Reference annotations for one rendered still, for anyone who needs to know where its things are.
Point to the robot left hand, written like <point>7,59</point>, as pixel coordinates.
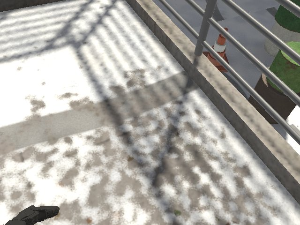
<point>31,215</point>

